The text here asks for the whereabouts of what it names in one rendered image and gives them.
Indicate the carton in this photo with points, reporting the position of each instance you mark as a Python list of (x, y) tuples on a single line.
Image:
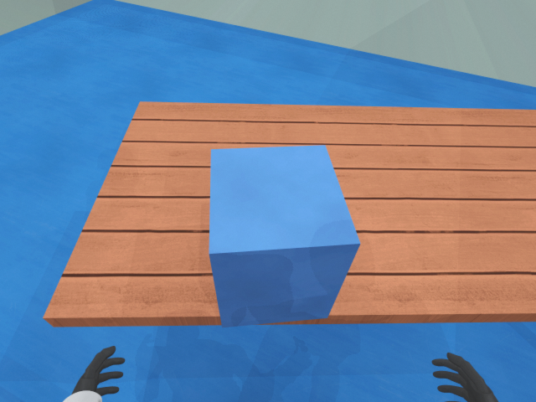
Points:
[(281, 238)]

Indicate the right robot hand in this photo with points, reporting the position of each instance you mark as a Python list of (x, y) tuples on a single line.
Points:
[(474, 387)]

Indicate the table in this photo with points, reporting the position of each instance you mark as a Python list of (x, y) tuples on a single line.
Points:
[(443, 201)]

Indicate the left robot hand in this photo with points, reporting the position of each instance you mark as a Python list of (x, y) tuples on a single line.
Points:
[(92, 377)]

